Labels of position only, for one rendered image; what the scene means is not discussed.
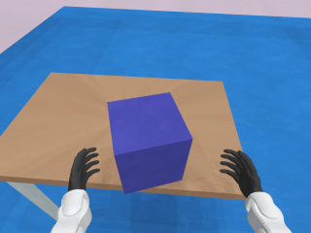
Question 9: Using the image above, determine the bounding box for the robot left forearm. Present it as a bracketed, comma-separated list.
[51, 189, 92, 233]

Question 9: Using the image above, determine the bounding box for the table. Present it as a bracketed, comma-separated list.
[0, 72, 247, 220]

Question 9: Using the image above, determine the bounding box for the robot right forearm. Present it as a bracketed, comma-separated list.
[244, 191, 292, 233]

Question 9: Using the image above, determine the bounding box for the robot left hand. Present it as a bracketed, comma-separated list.
[67, 148, 100, 192]

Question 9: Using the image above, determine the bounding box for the robot right hand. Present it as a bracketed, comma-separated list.
[220, 149, 263, 198]

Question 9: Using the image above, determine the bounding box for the carton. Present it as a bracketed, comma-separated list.
[107, 92, 193, 194]

